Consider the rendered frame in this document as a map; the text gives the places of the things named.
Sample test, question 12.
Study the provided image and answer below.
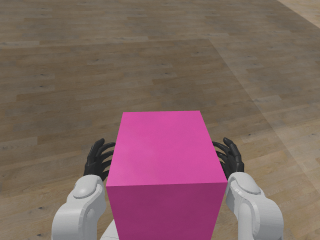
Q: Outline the left robot thigh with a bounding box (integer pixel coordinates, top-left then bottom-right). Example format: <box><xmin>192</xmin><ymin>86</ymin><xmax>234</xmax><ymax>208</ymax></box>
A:
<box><xmin>100</xmin><ymin>219</ymin><xmax>119</xmax><ymax>240</ymax></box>

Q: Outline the carton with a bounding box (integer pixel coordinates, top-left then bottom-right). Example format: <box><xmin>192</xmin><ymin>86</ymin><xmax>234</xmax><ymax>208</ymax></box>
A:
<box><xmin>105</xmin><ymin>110</ymin><xmax>228</xmax><ymax>240</ymax></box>

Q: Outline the robot right forearm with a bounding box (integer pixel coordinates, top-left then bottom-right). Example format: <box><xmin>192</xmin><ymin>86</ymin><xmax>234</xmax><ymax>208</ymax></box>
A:
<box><xmin>225</xmin><ymin>172</ymin><xmax>284</xmax><ymax>240</ymax></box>

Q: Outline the right robot hand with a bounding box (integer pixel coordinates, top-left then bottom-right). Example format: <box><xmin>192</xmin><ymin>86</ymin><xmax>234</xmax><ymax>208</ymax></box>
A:
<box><xmin>212</xmin><ymin>137</ymin><xmax>244</xmax><ymax>181</ymax></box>

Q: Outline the robot left forearm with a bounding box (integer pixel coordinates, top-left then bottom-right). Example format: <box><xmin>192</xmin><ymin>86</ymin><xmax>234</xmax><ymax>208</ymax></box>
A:
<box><xmin>51</xmin><ymin>174</ymin><xmax>107</xmax><ymax>240</ymax></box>

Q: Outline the left robot hand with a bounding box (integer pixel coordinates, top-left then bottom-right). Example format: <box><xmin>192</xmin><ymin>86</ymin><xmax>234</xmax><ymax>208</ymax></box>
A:
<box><xmin>83</xmin><ymin>138</ymin><xmax>116</xmax><ymax>182</ymax></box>

